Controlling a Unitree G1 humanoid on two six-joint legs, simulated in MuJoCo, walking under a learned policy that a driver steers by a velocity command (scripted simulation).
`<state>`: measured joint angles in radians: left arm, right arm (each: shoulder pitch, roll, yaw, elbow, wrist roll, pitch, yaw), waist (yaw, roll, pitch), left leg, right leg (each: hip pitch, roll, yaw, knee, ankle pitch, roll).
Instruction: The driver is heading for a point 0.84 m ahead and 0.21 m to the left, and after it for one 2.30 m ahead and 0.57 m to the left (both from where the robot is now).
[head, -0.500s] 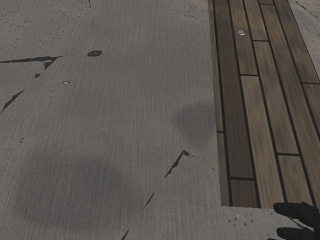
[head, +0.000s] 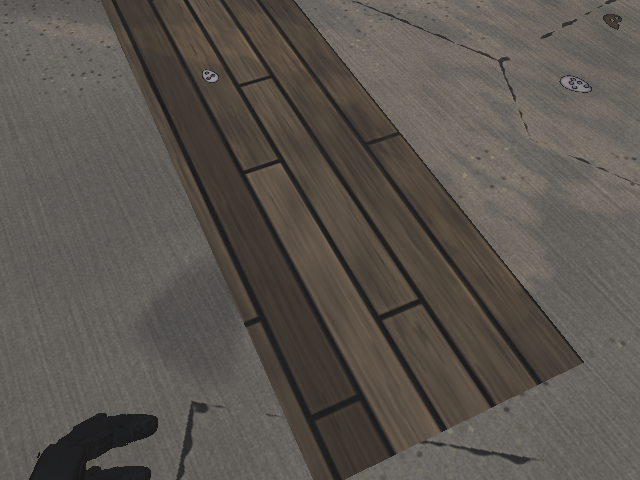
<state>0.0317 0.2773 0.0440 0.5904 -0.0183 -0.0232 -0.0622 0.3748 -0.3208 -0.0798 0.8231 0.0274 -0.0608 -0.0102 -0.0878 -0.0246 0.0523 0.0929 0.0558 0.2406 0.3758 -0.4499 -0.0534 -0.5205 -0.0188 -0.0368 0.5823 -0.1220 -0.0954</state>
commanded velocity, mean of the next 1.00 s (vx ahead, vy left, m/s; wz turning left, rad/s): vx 0.24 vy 0.00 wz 0.38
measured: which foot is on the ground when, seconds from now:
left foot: down 0.00-0.02, up 0.04-0.50, down 0.52-0.98, up 1.00-1.00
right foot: down 0.00-0.52, up 0.54-0.96, down 0.98-1.00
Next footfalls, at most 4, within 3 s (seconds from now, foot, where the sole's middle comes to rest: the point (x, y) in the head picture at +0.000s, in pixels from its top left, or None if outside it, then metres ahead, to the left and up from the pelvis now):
0.52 left None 0.43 0.12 -0.76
0.98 right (362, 452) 0.49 -0.09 -0.76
1.36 left None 0.32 0.11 -0.76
1.82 right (369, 473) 0.45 -0.10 -0.76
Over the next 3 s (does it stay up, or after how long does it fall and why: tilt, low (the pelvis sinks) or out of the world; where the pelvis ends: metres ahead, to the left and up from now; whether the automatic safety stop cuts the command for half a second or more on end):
stays up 0.86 0.12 0.01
